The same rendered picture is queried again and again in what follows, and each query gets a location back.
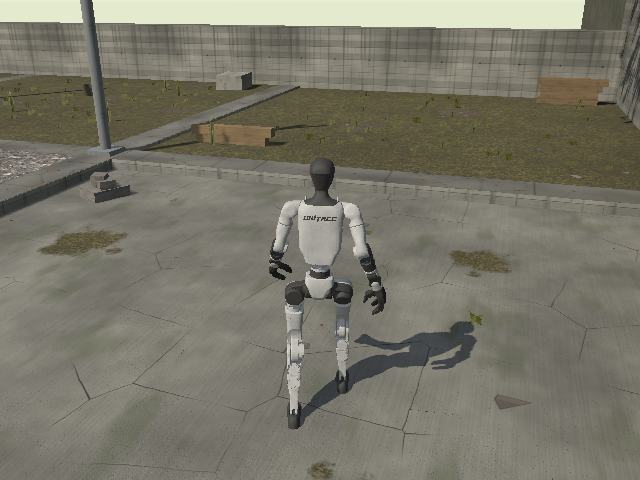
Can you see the robot left thigh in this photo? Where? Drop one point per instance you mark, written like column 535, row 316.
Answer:
column 294, row 309

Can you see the robot left hand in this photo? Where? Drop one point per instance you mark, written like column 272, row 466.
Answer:
column 275, row 274

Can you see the robot right upper arm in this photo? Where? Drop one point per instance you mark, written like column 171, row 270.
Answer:
column 353, row 213

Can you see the left robot forearm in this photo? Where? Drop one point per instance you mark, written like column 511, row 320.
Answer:
column 275, row 257

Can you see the robot right hand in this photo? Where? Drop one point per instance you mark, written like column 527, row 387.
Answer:
column 380, row 300

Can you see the robot left upper arm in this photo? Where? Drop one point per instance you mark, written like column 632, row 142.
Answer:
column 289, row 211

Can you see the right robot forearm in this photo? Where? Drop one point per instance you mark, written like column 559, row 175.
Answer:
column 371, row 271

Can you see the right robot foot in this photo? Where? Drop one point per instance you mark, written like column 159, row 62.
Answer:
column 342, row 385

